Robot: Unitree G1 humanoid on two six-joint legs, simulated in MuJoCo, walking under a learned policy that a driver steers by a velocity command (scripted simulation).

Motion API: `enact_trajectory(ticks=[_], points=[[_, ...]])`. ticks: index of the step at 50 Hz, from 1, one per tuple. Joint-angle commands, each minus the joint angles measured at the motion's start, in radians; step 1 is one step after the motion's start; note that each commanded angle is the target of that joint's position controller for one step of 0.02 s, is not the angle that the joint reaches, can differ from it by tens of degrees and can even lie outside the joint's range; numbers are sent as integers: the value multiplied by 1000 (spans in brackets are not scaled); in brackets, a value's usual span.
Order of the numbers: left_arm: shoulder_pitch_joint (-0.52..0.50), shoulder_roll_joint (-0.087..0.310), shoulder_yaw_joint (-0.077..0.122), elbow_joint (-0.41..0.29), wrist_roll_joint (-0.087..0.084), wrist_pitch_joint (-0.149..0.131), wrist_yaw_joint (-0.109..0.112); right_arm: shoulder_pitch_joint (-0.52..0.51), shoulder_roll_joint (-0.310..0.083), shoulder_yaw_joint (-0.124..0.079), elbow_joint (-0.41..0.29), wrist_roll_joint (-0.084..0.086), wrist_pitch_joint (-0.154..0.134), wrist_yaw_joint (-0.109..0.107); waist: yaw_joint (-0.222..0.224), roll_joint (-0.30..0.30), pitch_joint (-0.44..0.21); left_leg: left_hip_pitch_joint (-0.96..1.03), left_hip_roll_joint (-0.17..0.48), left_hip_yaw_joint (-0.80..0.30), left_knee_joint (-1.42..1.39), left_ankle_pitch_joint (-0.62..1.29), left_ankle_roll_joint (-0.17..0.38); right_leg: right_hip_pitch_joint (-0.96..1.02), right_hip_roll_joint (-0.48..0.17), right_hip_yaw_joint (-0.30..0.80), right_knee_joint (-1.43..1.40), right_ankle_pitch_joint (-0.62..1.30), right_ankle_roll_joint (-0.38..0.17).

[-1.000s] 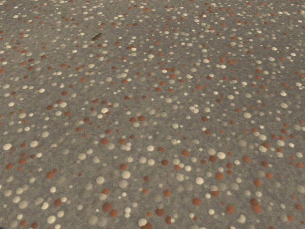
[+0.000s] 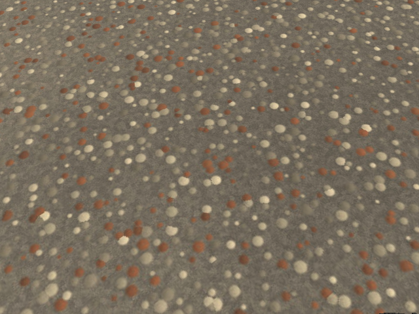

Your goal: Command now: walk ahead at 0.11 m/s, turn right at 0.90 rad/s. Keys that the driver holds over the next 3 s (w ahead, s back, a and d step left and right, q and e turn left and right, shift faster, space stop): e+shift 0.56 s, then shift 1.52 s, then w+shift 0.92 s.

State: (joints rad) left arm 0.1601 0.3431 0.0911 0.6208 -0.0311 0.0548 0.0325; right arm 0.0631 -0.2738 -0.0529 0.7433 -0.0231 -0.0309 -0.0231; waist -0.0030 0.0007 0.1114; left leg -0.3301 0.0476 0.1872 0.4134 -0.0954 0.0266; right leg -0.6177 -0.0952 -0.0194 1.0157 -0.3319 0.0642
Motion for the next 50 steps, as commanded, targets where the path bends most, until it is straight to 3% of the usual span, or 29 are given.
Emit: enact_trajectory(ticks=[1,4,6,7,8,9,10,11,12,13,15,19,25,28,29,30,31,32,33,34,35,37,41,43,46,47,48,49,50], points=[[121,42,15,-30,3,13,-24,-120,-159,-50,-80,17,-5,-6,51,114,-239,63,282,-102,-154,171,184,239,-23,2,-132,130,-36],[60,76,33,-57,5,31,-43,-104,-177,-63,-62,38,7,7,41,111,-205,120,306,-73,-115,67,144,263,-4,-38,-253,96,-76],[69,79,46,-55,11,31,-45,-92,-170,-65,-45,52,19,11,58,80,-196,129,288,-33,-14,-22,83,337,35,-70,-393,134,-117],[106,107,62,-42,22,28,-36,-45,-141,-62,-21,54,27,17,64,12,-185,87,240,0,108,-114,33,407,49,-28,-474,202,-153],[155,239,98,-48,26,20,-15,0,-110,-57,-22,27,36,22,48,-290,-142,-126,104,93,442,-398,-65,518,-140,292,-616,604,-253],[119,296,94,-85,54,-8,-15,-76,-101,-49,-93,-2,35,12,29,-369,-186,-377,-40,-90,702,-582,-110,562,-246,610,-668,540,-433],[112,261,89,-92,55,-37,-27,-131,-136,-58,-98,7,30,7,67,-217,-235,-427,-42,-215,798,-531,-90,575,-239,574,-700,440,-434],[91,242,81,-87,43,-55,-26,-139,-135,-60,-100,26,24,2,43,-159,-217,-442,-36,-252,784,-434,-61,563,-199,518,-701,382,-381],[49,205,72,-94,22,-56,-19,-111,-140,-64,-77,20,20,-8,14,-93,-214,-435,-18,-271,751,-357,-53,550,-159,463,-681,348,-327],[4,176,61,-107,10,-48,-9,-97,-151,-68,-72,9,19,-12,-6,-100,-216,-402,-15,-280,710,-311,-56,515,-139,432,-668,358,-302],[-22,150,50,-132,21,-35,8,-76,-139,-68,-63,11,14,-4,-22,-113,-255,-315,-49,-273,679,-252,-71,471,-90,393,-649,424,-288],[-4,161,60,-144,15,-23,19,-92,-89,-49,-65,24,13,7,-4,-104,-264,-257,-102,-293,456,-220,-99,470,-49,433,-622,388,-283],[-23,158,63,-167,13,-9,4,-65,-114,-57,-64,33,6,25,15,-173,-249,-124,-128,-325,246,-232,-85,424,-17,573,-595,306,-265],[-69,146,58,-180,0,-2,-1,18,-135,-72,-45,33,-3,31,-29,-176,-243,59,-106,-303,-3,-108,-54,354,44,591,-540,254,-218],[-45,105,44,-180,3,0,-1,56,-173,-83,-36,23,0,29,-23,-102,-270,181,16,-368,-64,-39,-13,282,95,522,-437,78,-173],[15,46,26,-184,8,0,-2,10,-247,-92,-53,4,13,22,48,184,-250,253,222,-608,-114,69,105,103,250,307,-226,-225,-116],[23,131,49,-185,22,-17,-5,12,-219,-88,-65,-26,8,21,44,287,-211,180,342,-791,-146,136,245,17,240,248,18,-305,-61],[45,192,66,-154,26,-22,-9,-39,-167,-72,-92,-14,5,14,57,201,-190,155,330,-710,-120,138,256,15,187,235,145,-241,-33],[44,190,67,-124,23,-19,-9,-65,-128,-61,-100,3,10,7,52,135,-167,137,252,-592,-98,107,211,27,172,216,187,-179,-16],[36,153,57,-112,25,-14,-5,-60,-123,-57,-100,16,17,0,42,97,-159,155,203,-534,-87,74,181,10,171,203,221,-139,-6],[27,117,42,-113,23,-12,-8,-39,-129,-53,-94,24,22,-4,24,87,-142,165,193,-505,-83,134,188,-11,172,191,237,-121,4],[-14,71,21,-125,14,-17,-10,18,-143,-53,-77,18,31,-8,-5,104,-154,211,167,-438,-79,223,194,-3,164,143,157,-112,13],[-48,26,-9,-128,21,-25,-10,47,-177,-61,-65,20,46,-1,-32,191,-208,244,169,-372,-56,279,198,150,120,77,-143,-148,19],[-37,34,-9,-113,16,-25,-13,66,-189,-63,-55,30,51,4,-42,225,-210,228,181,-371,-51,283,199,237,119,42,-287,-111,13],[42,29,-6,-59,20,-25,-20,87,-167,-48,-35,55,52,5,-1,196,-202,162,160,-343,10,238,146,441,139,4,-658,144,-42],[39,53,-4,-64,26,-24,-18,134,-140,-38,-19,51,42,9,-12,145,-216,85,138,-324,36,133,79,555,87,77,-693,234,-75],[55,115,4,-78,36,-18,-8,150,-82,-16,-31,6,28,19,-35,-65,-263,-38,60,-233,194,-123,-8,679,-102,288,-671,490,-131],[3,112,-3,-65,66,-22,-16,108,-54,-5,-61,4,16,19,-47,-250,-239,-69,9,-192,168,-372,-53,529,-204,362,-648,504,-257],[-37,47,-16,-84,68,-35,-23,59,-109,-14,-56,3,17,12,-9,-173,-204,-34,21,-206,213,-369,-84,487,-159,341,-669,400,-278]])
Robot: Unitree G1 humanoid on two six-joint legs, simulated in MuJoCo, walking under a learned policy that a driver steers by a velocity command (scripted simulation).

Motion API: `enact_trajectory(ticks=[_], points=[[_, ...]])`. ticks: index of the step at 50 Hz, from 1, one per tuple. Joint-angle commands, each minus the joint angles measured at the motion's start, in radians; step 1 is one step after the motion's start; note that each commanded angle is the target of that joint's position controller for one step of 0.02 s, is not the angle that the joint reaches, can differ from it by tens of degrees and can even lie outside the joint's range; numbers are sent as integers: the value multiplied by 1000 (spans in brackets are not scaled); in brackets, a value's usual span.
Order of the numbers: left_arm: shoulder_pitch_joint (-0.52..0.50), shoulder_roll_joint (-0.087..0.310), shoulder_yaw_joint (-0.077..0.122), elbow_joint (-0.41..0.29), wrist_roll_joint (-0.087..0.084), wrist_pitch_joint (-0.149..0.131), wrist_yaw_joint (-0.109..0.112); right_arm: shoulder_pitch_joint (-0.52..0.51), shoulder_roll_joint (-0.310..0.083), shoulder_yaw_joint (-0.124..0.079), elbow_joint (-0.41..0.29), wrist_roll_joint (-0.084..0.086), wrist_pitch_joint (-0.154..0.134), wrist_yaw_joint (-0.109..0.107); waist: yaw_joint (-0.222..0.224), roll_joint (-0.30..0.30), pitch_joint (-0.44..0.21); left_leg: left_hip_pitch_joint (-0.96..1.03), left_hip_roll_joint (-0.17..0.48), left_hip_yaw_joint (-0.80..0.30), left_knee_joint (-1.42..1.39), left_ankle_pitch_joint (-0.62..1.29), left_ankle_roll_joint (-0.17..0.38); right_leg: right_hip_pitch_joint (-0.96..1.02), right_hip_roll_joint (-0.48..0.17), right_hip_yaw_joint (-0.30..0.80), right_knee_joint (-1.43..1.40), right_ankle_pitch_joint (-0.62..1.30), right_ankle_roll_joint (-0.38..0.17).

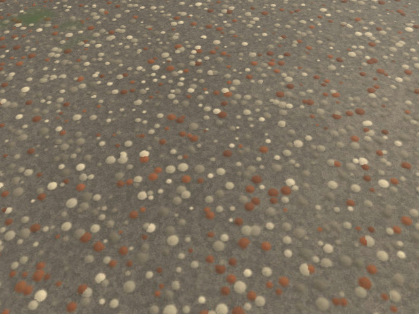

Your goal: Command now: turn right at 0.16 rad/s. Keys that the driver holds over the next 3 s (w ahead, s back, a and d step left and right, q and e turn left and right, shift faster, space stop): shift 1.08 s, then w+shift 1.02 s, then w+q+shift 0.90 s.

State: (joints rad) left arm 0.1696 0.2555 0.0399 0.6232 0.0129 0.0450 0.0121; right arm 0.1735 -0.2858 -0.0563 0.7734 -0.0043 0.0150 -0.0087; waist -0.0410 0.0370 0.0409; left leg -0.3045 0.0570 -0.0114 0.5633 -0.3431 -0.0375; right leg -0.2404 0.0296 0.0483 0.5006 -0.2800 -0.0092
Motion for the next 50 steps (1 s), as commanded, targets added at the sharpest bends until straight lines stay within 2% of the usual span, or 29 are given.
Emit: enact_trajectory(ticks=[1,2,3,5,7,9,12,21,30,50], points=[[-56,104,23,-68,25,-37,-5,-63,-96,-12,-80,-11,-28,-1,21,-199,-121,-43,8,-9,36,-57,-24,99,-240,236,-147,304,-174],[-64,121,27,-60,18,-44,-4,-53,-87,-11,-63,-13,-25,-5,16,-194,-113,-14,1,-1,-7,20,-29,93,-199,200,-137,271,-144],[-69,126,28,-51,7,-51,-5,-45,-93,-10,-60,-20,-20,-7,16,-204,-97,15,6,-12,-54,114,-35,78,-188,191,-129,281,-125],[-42,107,20,-28,9,-54,-5,-23,-91,-1,-55,-19,-19,-3,9,-180,-100,103,17,-18,-106,249,-29,45,-149,166,-120,228,-91],[-17,88,12,-20,13,-52,-9,-13,-118,-9,-30,-10,-19,1,22,-103,-65,104,13,-5,-97,213,-9,16,-114,143,-131,135,-64],[-27,99,14,-11,7,-53,-8,-21,-99,-4,-17,-14,-21,0,19,-75,-43,102,11,-9,-115,226,-9,13,-107,136,-117,137,-62],[-21,97,16,3,5,-50,-4,-11,-94,-2,6,-11,-26,-6,18,-56,-54,119,14,-9,-123,248,-15,29,-97,125,-104,202,-62],[-4,86,21,70,-1,-48,0,-9,-99,-1,61,-5,-26,-21,19,-47,-69,139,15,-2,-121,267,-14,52,-72,94,-86,268,-53],[23,89,24,158,-6,-49,10,3,-95,0,125,-1,-20,-31,20,-47,-55,146,9,5,-123,269,-7,53,-58,72,-82,278,-42],[49,78,13,341,-13,-49,21,49,-65,6,238,1,-14,-43,24,-40,-18,141,-10,18,-141,247,3,46,-40,41,-100,231,-27]])
Over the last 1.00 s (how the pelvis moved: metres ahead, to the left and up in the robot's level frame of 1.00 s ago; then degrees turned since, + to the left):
0.07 -0.03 0.00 -42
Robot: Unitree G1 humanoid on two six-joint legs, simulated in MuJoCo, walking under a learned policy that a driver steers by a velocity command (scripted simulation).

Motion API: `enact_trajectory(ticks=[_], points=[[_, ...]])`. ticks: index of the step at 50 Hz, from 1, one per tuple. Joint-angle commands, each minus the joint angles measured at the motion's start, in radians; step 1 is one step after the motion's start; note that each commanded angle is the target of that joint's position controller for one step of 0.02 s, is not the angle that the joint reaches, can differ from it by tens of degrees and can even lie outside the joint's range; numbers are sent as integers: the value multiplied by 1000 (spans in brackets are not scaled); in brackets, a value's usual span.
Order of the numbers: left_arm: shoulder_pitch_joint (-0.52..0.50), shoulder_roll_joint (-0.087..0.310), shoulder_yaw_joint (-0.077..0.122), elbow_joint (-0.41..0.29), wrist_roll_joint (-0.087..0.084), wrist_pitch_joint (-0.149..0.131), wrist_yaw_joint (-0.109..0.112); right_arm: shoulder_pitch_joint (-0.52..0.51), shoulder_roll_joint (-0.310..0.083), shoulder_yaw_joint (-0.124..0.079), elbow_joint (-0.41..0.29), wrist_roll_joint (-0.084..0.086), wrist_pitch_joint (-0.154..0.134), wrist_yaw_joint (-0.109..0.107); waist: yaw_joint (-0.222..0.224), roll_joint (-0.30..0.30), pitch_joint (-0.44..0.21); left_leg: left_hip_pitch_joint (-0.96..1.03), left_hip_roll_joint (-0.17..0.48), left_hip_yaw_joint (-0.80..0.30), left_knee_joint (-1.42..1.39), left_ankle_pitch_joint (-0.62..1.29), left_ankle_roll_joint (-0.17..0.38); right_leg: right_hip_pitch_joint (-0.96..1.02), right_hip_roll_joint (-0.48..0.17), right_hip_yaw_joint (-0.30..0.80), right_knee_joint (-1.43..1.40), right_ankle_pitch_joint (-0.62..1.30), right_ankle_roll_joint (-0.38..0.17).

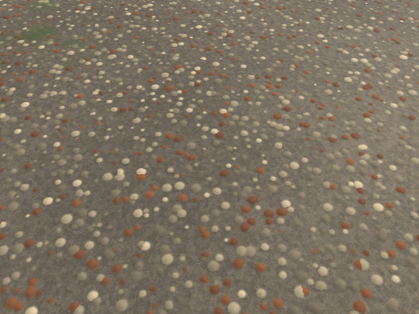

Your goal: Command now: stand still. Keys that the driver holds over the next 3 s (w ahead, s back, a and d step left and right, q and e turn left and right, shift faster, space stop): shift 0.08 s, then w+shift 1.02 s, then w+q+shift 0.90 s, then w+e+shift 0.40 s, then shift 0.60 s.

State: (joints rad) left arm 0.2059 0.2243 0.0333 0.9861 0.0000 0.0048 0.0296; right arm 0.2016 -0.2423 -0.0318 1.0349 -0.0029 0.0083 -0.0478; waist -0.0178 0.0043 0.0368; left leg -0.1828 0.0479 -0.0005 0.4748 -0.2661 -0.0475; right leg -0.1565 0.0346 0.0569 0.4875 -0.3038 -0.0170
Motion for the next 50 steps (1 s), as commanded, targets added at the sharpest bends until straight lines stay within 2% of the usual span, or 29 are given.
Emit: enact_trajectory(ticks=[1,4,6,8,9,10,13,15,16,17,18,19,20,21,22,24,26,31,35,37,39,40,41,42,43,44,46,48,50], points=[[14,108,19,-15,-1,-8,4,24,-107,-18,-19,0,-8,-4,1,-7,-13,19,-2,8,-53,168,14,-38,-44,31,-88,252,-19],[18,105,16,4,-1,-8,4,35,-101,-16,-8,0,-8,-5,3,-7,-9,17,-4,9,-54,165,15,-41,-43,28,-90,243,-17],[72,141,31,25,-20,-2,7,61,-95,-19,7,17,-6,-6,22,-47,-18,-44,-63,72,32,-277,39,-54,-39,55,-126,-355,-68],[137,207,50,21,-31,-27,0,-59,-64,-10,-65,27,-36,4,76,-168,110,-263,-68,78,205,-324,54,-84,-215,332,-288,-693,-175],[115,231,60,10,-35,-47,0,-105,-41,-2,-99,39,-60,16,78,-236,156,-330,-28,46,331,-191,68,-97,-326,486,-376,-658,-233],[102,207,56,-3,-25,-68,-2,-128,-71,-10,-116,42,-82,26,80,-213,169,-411,18,-20,436,-208,89,-75,-377,550,-403,-555,-257],[15,163,42,-58,-38,-97,-12,-65,-80,-15,-122,47,-125,48,22,-142,87,-423,86,-45,335,-169,128,10,-338,387,-363,-317,-185],[-17,198,50,-67,-46,-88,-15,26,-67,-20,-84,36,-134,54,-30,-149,26,-99,4,75,134,-79,104,-134,-217,195,-309,-231,-142],[-14,236,71,-35,44,-70,-26,156,-73,-31,-62,-37,-92,79,-96,-117,-13,99,-90,202,29,-48,89,-217,-145,117,-228,-334,-163],[-27,205,69,-43,56,-67,-28,288,-87,-48,-14,-39,-71,75,-147,-17,-18,300,-128,237,32,-33,73,-360,-104,77,-81,-320,-163],[-86,126,48,-67,56,-78,-31,463,-127,-62,24,-49,-75,64,-241,194,-50,476,25,6,-53,-189,91,-540,-16,-28,319,-186,-138],[-165,-8,13,-144,52,-97,-34,550,-177,-54,31,-64,-85,59,-236,391,-52,441,289,-550,-285,-596,153,-764,86,7,663,-251,-121],[-137,0,10,-174,39,-105,-49,380,-167,-45,-2,-57,-77,55,-107,255,18,311,377,-805,-406,-771,241,-856,11,118,789,-109,-138],[-148,53,17,-178,33,-107,-62,236,-159,-46,-56,-44,-81,56,-41,103,79,228,395,-727,-385,-708,256,-880,-84,83,819,30,-127],[-115,91,23,-156,45,-105,-74,177,-140,-43,-79,-32,-92,61,-8,14,54,176,326,-562,-357,-554,238,-795,-136,47,771,107,-99],[-74,98,26,-131,66,-83,-91,179,-97,-28,-78,-27,-111,59,12,56,26,112,217,-364,-397,-384,209,-676,-156,-5,714,146,-50],[-129,76,17,-157,53,-60,-100,254,-72,-22,-42,-22,-123,56,1,80,78,110,176,-269,-426,-258,216,-710,-156,-46,684,203,-27],[-342,56,-3,-245,33,-51,-99,341,-69,-19,-26,-13,-131,53,-39,51,133,152,134,-99,-489,62,227,-683,-122,-132,369,288,-13],[-422,51,-15,-290,27,-53,-96,366,-85,-19,-7,-8,-134,46,-41,69,144,262,167,-10,-520,409,224,-558,-86,-190,164,300,-71],[-379,66,-10,-288,29,-57,-81,357,-113,-22,0,-11,-132,46,-6,103,83,323,176,45,-388,892,207,-412,-16,-232,119,230,-118],[-144,128,16,-231,29,-63,-59,341,-168,-36,7,-29,-114,33,114,167,-64,344,201,66,-68,1265,187,-154,55,-224,138,112,-158],[89,163,36,-157,26,-67,-46,304,-190,-43,-1,-29,-101,27,221,158,-172,264,182,82,198,1214,175,91,61,-208,77,107,-176],[278,236,64,-109,44,-71,-31,293,-144,-36,-25,-31,-97,30,276,90,-282,18,128,73,535,875,175,380,-99,-21,85,-116,-195],[289,309,83,-95,73,-75,-31,369,34,-3,-72,4,-108,64,146,-224,-368,-396,-62,11,900,-98,147,609,-386,548,-82,-562,-278],[243,264,80,-91,44,-75,-46,279,-70,-26,-96,13,-127,63,160,-171,-352,-505,-77,-133,995,-134,185,552,-386,793,-262,-618,-261],[145,210,70,-86,44,-84,-48,168,-97,-35,-135,18,-130,57,118,-103,-163,-574,-15,-105,986,-14,194,407,-352,599,-260,-441,-240],[83,111,47,-69,42,-103,-48,123,-59,-24,-144,-6,-124,64,47,25,-48,-485,49,-96,890,52,189,137,-279,366,-288,-185,-208],[93,58,25,-39,34,-116,-40,148,-12,-11,-153,-34,-93,85,-19,-24,-14,-425,82,-96,826,40,158,-7,-236,265,-340,-161,-196],[132,75,23,-18,14,-133,-37,59,-5,-3,-196,-43,-73,99,-28,-27,65,-515,112,-66,767,59,127,-53,-219,198,-402,-119,-199]])
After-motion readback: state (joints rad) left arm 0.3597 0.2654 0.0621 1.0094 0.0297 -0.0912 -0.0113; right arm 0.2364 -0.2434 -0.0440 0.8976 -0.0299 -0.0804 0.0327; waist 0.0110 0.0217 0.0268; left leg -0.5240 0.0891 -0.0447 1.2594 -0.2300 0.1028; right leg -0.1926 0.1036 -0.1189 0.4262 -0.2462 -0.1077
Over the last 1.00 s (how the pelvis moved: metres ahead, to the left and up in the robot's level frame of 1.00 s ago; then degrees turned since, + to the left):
0.01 -0.01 0.00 -1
